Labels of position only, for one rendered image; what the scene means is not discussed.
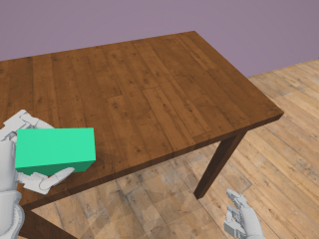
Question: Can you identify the robot right hand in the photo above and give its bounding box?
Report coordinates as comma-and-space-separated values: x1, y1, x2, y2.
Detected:
223, 188, 264, 239

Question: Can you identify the robot left hand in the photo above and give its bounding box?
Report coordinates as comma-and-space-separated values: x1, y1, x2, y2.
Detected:
0, 110, 75, 195

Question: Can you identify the left robot forearm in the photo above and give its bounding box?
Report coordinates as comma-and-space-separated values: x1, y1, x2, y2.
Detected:
0, 190, 25, 239

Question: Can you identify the table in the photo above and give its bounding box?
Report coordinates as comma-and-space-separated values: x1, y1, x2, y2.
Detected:
0, 31, 284, 239

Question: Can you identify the sponge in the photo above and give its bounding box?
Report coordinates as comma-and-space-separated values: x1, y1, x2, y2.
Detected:
15, 127, 96, 176

